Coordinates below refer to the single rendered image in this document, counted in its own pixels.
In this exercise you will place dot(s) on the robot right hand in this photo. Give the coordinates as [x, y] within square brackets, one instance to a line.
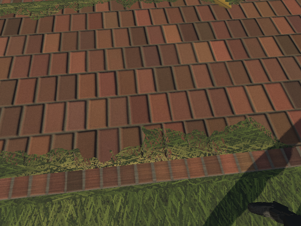
[275, 211]

